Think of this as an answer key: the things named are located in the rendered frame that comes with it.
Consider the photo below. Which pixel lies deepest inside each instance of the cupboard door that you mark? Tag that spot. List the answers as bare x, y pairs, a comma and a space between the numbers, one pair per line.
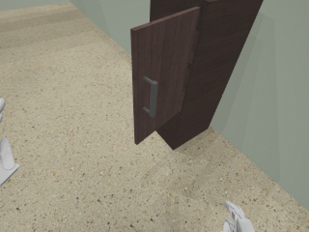
160, 50

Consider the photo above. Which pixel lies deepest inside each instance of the handle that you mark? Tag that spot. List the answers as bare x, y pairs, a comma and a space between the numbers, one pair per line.
153, 97

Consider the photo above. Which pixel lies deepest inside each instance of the robot right hand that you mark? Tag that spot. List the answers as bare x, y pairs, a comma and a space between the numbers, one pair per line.
243, 224

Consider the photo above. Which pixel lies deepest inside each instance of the robot left hand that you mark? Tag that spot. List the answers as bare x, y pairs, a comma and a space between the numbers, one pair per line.
7, 165

